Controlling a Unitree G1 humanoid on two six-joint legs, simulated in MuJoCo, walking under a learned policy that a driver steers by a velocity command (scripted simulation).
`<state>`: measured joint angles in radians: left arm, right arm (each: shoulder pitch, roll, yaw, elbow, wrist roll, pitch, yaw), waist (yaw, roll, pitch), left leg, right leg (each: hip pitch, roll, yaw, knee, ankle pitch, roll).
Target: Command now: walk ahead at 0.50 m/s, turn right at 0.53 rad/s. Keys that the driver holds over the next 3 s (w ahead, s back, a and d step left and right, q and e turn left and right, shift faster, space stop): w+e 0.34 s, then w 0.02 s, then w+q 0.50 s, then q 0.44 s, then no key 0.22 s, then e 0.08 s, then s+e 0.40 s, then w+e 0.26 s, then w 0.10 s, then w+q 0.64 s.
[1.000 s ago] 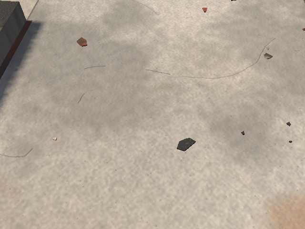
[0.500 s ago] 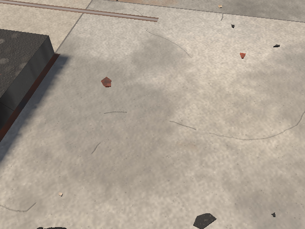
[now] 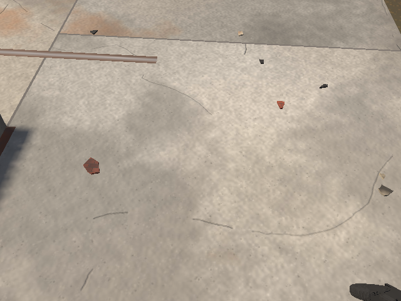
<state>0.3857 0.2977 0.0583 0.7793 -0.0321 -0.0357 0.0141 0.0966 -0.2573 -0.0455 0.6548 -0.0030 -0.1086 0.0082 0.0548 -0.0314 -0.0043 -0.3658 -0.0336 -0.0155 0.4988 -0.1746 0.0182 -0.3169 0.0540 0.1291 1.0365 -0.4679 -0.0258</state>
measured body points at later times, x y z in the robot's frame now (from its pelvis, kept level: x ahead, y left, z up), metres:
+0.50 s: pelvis +0.25 -0.08 -0.01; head +0.29 -0.10 +0.44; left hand +0.51 +0.11 -0.09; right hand +0.22 -0.37 -0.14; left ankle +0.14 +0.11 -0.64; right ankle +0.31 -0.18 -0.73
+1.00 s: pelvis +0.53 -0.10 -0.02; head +0.58 -0.10 +0.43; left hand +0.59 +0.19 -0.15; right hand +0.71 -0.36 -0.11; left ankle +0.65 -0.03 -0.74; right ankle +0.32 -0.19 -0.68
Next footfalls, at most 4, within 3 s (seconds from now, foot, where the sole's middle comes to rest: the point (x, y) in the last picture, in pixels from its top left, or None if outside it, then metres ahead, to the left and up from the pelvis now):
0.40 right None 0.34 -0.19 -0.77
0.96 left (225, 246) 0.69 -0.03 -0.77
1.44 right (281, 226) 0.78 -0.23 -0.77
1.78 left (217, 252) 0.66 0.00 -0.77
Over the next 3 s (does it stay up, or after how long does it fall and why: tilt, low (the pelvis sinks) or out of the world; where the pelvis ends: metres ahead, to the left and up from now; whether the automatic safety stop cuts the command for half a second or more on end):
stays up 0.95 -0.18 0.01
